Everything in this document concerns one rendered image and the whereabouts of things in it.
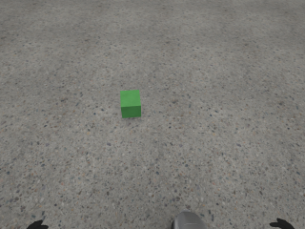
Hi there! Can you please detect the robot left hand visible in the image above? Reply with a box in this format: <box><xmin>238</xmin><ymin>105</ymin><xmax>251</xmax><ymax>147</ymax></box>
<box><xmin>27</xmin><ymin>219</ymin><xmax>49</xmax><ymax>229</ymax></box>

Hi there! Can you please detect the right robot thigh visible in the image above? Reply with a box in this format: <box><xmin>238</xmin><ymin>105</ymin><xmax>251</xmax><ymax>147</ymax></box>
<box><xmin>173</xmin><ymin>211</ymin><xmax>208</xmax><ymax>229</ymax></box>

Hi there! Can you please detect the carton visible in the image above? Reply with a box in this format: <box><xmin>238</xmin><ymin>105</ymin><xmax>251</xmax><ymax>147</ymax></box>
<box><xmin>120</xmin><ymin>90</ymin><xmax>141</xmax><ymax>118</ymax></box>

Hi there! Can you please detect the robot right hand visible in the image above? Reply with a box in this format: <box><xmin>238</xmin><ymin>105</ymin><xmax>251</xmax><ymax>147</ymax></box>
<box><xmin>270</xmin><ymin>218</ymin><xmax>294</xmax><ymax>229</ymax></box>

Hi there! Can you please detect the robot right shin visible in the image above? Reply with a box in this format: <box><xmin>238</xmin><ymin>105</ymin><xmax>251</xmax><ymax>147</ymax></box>
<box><xmin>180</xmin><ymin>209</ymin><xmax>191</xmax><ymax>213</ymax></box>

